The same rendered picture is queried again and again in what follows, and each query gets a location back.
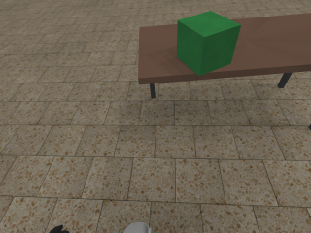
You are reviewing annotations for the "carton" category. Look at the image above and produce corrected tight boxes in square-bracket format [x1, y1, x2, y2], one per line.
[177, 11, 241, 76]

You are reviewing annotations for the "table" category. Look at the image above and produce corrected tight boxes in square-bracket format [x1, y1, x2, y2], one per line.
[138, 13, 311, 130]

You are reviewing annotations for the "robot left thigh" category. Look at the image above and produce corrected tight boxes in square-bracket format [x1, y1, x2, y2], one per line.
[123, 222, 152, 233]

